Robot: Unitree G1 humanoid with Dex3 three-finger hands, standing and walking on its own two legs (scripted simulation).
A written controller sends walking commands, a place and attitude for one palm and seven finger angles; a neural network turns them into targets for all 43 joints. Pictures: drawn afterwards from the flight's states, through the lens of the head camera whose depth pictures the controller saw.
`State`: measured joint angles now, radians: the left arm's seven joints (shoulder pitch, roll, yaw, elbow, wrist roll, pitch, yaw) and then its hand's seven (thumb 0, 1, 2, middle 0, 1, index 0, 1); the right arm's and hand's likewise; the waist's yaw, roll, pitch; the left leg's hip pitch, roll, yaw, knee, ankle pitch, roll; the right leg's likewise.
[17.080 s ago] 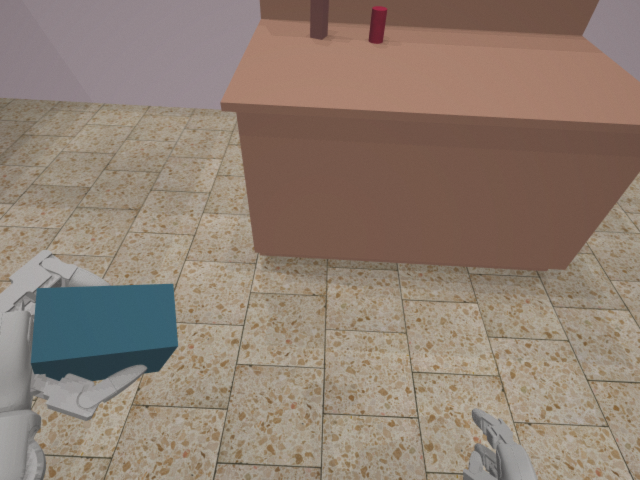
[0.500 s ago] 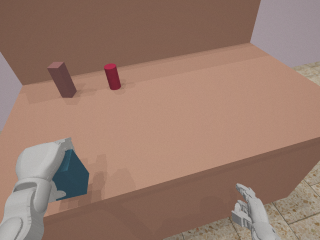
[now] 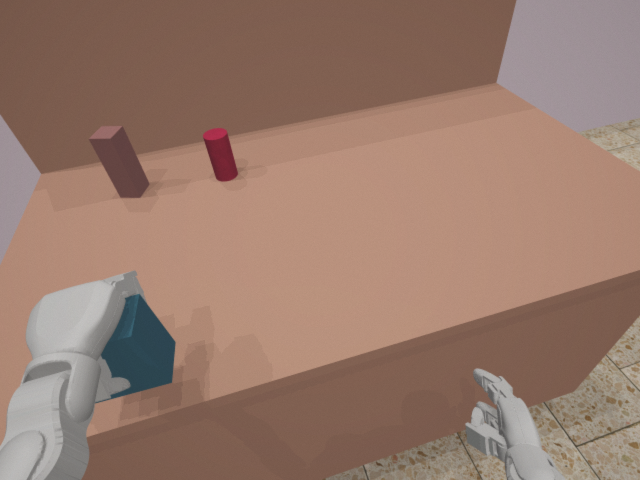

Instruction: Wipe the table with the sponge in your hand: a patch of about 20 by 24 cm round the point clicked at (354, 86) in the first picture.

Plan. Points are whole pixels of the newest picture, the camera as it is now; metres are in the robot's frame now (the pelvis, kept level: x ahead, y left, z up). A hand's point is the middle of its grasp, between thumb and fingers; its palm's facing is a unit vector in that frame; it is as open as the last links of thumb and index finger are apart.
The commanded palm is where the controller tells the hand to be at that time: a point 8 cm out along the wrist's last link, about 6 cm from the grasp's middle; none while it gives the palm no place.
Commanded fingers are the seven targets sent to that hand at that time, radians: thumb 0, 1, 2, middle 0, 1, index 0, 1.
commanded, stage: lower the sponge onto the table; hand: left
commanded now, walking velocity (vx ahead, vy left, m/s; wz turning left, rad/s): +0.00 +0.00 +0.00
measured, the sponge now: (120, 357) +0.21 +0.30 +0.06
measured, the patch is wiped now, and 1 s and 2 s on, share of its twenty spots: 0.00 0.00 0.10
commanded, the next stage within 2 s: wipe forward along the first lane in 1.54 s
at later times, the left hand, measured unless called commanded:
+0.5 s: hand (106, 351) +0.20 +0.31 +0.08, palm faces -0.01 -0.08 -1.00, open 10.3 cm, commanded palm +0.18 +0.30 +0.15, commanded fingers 0.00 0.10 1.30 -1.20 -1.60 -1.20 -1.60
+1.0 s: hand (105, 368) +0.19 +0.31 +0.06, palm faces -0.03 -0.10 -0.99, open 10.3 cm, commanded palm +0.17 +0.30 +0.13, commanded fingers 0.00 0.10 1.30 -1.20 -1.60 -1.20 -1.60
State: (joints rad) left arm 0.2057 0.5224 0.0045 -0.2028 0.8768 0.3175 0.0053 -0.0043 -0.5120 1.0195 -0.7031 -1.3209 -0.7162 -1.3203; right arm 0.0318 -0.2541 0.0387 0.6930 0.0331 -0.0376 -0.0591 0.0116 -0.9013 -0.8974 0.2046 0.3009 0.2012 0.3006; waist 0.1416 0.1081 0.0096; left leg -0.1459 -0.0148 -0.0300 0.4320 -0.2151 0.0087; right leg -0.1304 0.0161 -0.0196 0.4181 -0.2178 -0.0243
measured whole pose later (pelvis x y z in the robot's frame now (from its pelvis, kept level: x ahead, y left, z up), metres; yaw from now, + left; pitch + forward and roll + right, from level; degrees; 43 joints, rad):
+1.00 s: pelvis +0.01 +0.00 +0.00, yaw +0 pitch -2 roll -1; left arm 0.30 0.49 0.01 -0.13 0.90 0.29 0.06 0.00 -0.51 1.02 -0.70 -1.32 -0.72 -1.32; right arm 0.05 -0.25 0.02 0.68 0.04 -0.03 -0.06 0.01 -0.90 -0.90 0.21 0.30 0.20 0.30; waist 0.13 0.10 -0.01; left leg -0.19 -0.02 -0.03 0.48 -0.25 0.01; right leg -0.16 0.02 -0.02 0.44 -0.24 -0.02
